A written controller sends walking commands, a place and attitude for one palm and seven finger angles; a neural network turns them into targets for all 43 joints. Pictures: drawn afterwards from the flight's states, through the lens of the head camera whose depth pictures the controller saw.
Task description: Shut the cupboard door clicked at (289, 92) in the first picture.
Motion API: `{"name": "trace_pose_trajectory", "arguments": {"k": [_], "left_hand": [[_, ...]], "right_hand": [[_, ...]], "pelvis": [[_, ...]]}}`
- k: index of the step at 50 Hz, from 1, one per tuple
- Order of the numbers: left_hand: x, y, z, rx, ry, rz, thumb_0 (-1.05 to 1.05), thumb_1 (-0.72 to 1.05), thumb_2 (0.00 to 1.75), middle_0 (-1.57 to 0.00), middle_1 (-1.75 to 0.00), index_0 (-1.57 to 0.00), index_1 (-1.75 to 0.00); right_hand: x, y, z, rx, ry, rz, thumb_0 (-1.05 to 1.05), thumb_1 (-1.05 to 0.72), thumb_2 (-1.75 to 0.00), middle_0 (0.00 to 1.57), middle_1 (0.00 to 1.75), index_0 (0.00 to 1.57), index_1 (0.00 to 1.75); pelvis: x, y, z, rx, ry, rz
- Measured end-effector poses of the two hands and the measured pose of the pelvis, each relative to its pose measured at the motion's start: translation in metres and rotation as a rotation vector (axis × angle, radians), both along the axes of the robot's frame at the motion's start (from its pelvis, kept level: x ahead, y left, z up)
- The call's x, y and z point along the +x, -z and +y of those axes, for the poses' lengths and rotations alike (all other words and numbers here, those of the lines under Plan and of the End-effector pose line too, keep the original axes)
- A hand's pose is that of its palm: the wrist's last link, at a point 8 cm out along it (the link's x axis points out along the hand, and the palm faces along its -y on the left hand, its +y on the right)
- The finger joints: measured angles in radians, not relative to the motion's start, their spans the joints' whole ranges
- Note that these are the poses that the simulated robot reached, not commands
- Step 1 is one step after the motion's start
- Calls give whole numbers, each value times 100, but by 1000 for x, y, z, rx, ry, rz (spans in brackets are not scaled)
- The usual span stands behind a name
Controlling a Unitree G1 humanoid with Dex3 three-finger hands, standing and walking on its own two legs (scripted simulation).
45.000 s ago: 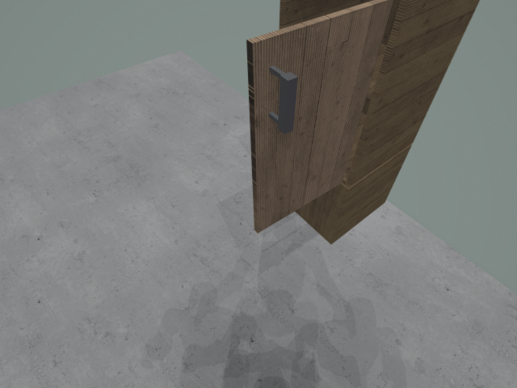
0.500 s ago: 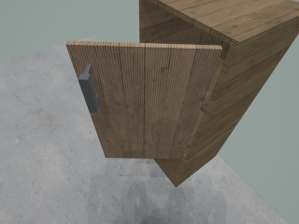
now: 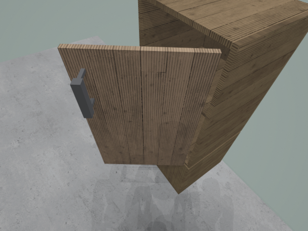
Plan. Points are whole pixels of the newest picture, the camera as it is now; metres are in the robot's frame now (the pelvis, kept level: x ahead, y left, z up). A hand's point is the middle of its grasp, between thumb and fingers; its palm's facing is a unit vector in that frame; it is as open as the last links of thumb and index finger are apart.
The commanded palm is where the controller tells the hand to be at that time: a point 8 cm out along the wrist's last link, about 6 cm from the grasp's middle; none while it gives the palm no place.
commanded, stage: raise the hand and make a fist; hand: left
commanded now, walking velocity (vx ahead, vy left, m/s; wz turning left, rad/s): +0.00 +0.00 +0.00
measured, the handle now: (85, 93) +0.41 +0.21 +0.13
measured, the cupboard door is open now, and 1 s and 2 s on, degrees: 54 54 54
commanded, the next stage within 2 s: bring the fist close to the handle in 1.96 s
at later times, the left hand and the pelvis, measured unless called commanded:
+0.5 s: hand out of the picture +0.10 +0.15 -0.04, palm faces +0.15 -0.99 -0.04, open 6.0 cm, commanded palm +0.10 +0.21 -0.01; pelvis -0.03 -0.06 -0.06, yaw +7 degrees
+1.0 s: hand (68, 204) +0.16 +0.19 +0.07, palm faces +0.14 -0.99 -0.06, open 3.7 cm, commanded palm +0.13 +0.23 +0.06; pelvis -0.02 -0.03 -0.04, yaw +7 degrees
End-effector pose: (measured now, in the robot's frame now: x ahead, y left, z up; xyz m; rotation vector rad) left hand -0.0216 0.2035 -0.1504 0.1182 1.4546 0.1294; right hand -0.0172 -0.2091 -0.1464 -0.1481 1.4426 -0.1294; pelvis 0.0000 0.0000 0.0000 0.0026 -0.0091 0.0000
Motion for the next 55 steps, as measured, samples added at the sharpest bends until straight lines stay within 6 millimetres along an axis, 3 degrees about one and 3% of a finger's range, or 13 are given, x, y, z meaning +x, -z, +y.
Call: {"name": "trace_pose_trajectory", "arguments": {"k": [4, 9, 12, 15, 19, 24, 28, 33, 37, 40, 45, 49, 55], "left_hand": [[8, -4, 6, 33, -40, -39, 2, 93, 90, -20, -30, -20, -30], [107, -92, 34, 207, -96, -681, 5, 96, 90, -22, -32, -22, -31], [163, -146, 18, 182, -56, -1054, 4, 95, 90, -24, -35, -24, -34], [192, -172, -7, 53, -15, -1322, 3, 94, 90, -28, -39, -27, -39], [176, -154, -27, -119, 57, -1469, 1, 92, 90, -34, -46, -34, -45], [109, -113, -7, -35, 34, -1298, 1, 91, 90, -44, -55, -43, -55], [76, -135, 20, 131, -37, -1343, 2, 90, 90, -51, -63, -51, -63], [103, -180, 9, 84, 54, -1615, 2, 90, 90, -59, -73, -59, -73], [150, -175, -9, -93, 209, -1515, 1, 90, 90, -66, -81, -66, -81], [169, -167, -7, -142, 216, -1357, 1, 90, 90, -72, -87, -72, -87], [165, -196, 24, -14, 71, -1396, 2, 90, 90, -81, -97, -81, -97], [154, -219, 37, 52, 56, -1496, 2, 90, 90, -89, -105, -88, -105], [160, -204, 25, -70, 130, -1410, 1, 90, 90, -100, -117, -99, -117]], "right_hand": [[5, -2, -7, -16, -4, -37, 1, -92, -90, 20, 30, 20, 30], [39, -17, -36, -59, -35, -378, 2, -92, -90, 21, 30, 20, 30], [74, -16, -54, -51, -96, -544, 1, -92, -90, 20, 30, 20, 30], [113, -26, -67, -63, -134, -689, 1, -91, -90, 20, 30, 20, 30], [161, -53, -79, -89, -191, -843, 1, -91, -90, 20, 30, 20, 30], [213, -77, -80, -105, -316, -977, 1, -91, -90, 20, 30, 20, 30], [239, -75, -64, -66, -390, -1038, 1, -91, -90, 20, 30, 19, 30], [239, -52, -35, 18, -412, -1017, 1, -91, -90, 20, 30, 20, 30], [213, -36, -24, 66, -344, -931, 1, -90, -90, 20, 30, 20, 30], [189, -32, -26, 68, -266, -863, 1, -90, -90, 21, 30, 20, 30], [158, -31, -37, 20, -188, -781, 1, -90, -90, 21, 30, 20, 30], [152, -33, -41, -14, -229, -746, 1, -90, -90, 21, 30, 20, 30], [169, -46, -33, -49, -267, -806, 1, -90, -90, 20, 30, 20, 30]], "pelvis": [[-1, 1, -4, -4, -17, 8], [-3, 4, -12, 15, -87, 9], [-9, 15, -16, 29, -124, 17], [-16, 23, -24, 16, -117, 60], [-24, 39, -43, 25, -98, 111], [-31, 54, -58, 8, -117, 128], [-34, 61, -62, -23, -154, 140], [-39, 65, -62, -49, -179, 137], [-39, 59, -60, -37, -160, 139], [-35, 52, -56, -21, -137, 132], [-23, 40, -44, -13, -111, 119], [-20, 36, -33, -22, -121, 113], [-22, 33, -18, -35, -132, 102]]}}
